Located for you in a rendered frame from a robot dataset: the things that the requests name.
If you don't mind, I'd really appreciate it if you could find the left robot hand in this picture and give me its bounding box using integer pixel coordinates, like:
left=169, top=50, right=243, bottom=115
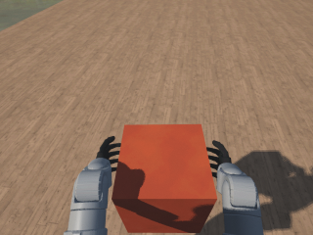
left=96, top=136, right=121, bottom=172

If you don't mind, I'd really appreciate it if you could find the left robot forearm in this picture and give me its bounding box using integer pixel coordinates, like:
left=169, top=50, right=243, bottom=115
left=64, top=158, right=112, bottom=235

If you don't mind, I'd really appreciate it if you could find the right robot forearm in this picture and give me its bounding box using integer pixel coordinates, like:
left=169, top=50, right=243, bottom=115
left=216, top=163, right=264, bottom=235

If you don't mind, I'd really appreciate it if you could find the carton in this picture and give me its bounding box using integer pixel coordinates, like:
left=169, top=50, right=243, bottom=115
left=112, top=124, right=217, bottom=233

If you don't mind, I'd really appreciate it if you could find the right robot hand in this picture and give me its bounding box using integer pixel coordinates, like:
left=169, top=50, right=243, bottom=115
left=206, top=140, right=232, bottom=178

